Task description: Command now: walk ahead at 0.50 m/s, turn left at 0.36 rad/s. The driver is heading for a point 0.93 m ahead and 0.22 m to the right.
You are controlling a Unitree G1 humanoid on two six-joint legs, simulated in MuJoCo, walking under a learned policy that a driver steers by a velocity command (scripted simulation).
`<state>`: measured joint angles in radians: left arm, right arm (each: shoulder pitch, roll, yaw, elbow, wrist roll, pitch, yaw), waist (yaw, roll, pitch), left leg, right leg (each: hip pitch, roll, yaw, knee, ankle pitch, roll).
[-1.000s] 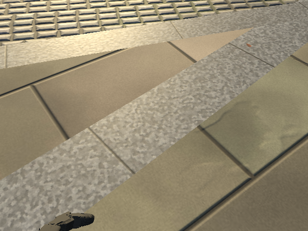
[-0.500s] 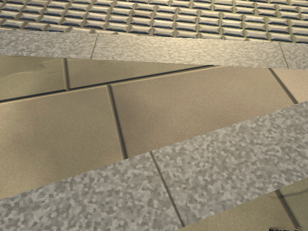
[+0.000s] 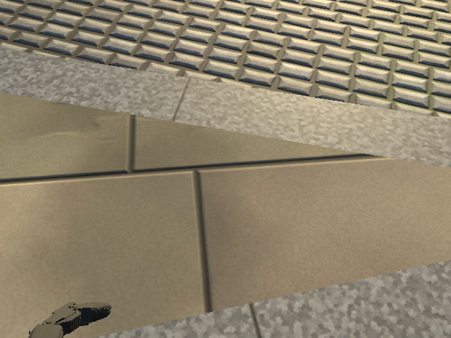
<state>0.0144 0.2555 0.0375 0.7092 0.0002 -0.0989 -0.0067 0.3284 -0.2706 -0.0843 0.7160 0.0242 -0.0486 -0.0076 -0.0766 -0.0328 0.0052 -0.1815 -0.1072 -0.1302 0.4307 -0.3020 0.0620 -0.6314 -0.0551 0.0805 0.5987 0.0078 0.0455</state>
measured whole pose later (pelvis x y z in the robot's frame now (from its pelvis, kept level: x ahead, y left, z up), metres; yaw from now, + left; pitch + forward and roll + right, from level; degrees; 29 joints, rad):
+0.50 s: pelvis +0.26 -0.02 +0.00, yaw +3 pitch +3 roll -1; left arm 0.39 0.26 0.06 0.86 -0.02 -0.07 -0.01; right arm 0.06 -0.24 -0.05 0.64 0.02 -0.07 0.02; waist 0.11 0.04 0.00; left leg -0.61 0.07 -0.03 0.60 -0.04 0.01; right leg -0.05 0.03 -0.01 0.29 -0.29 -0.02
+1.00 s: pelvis +0.52 +0.02 +0.00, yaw -6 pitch +2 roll +2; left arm 0.12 0.26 0.06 0.75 -0.02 -0.04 -0.03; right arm 0.34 -0.26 -0.07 0.83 0.00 -0.09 -0.01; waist -0.07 -0.04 0.01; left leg 0.03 -0.03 0.18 0.22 -0.29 0.02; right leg -0.69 -0.09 0.04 0.71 0.06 -0.02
